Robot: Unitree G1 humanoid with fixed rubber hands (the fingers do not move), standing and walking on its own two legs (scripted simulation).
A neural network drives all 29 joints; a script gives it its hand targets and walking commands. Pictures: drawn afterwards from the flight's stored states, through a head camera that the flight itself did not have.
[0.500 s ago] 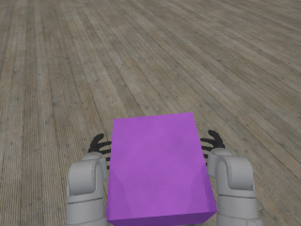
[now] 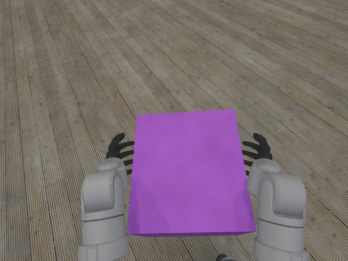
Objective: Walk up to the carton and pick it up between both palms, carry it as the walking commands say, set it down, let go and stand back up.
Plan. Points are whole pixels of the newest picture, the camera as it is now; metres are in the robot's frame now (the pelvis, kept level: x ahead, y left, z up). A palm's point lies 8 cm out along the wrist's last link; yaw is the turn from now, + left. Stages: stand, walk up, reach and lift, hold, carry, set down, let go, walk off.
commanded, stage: carry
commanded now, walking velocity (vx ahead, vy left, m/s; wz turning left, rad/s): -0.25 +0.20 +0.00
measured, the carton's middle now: (188, 176) +0.32 -0.04 +0.00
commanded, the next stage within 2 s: none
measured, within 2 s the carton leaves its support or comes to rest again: neither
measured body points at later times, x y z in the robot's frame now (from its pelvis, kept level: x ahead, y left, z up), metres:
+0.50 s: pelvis -0.20 +0.10 +0.00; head -0.16 +0.06 +0.44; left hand +0.10 +0.25 +0.07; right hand +0.11 -0.05 +0.04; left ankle -0.16 +0.22 -0.67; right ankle -0.16 +0.01 -0.74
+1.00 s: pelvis -0.41 +0.21 -0.02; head -0.37 +0.20 +0.43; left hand -0.11 +0.39 +0.06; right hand -0.08 +0.08 +0.04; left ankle -0.30 +0.32 -0.73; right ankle -0.42 +0.14 -0.74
